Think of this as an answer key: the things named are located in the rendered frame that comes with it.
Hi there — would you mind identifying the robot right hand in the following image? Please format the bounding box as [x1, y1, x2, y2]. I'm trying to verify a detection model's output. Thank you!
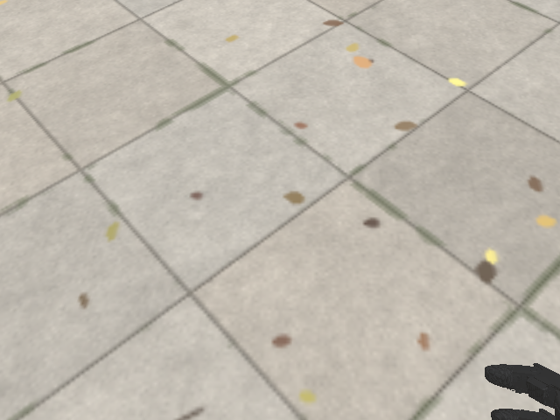
[485, 363, 560, 420]

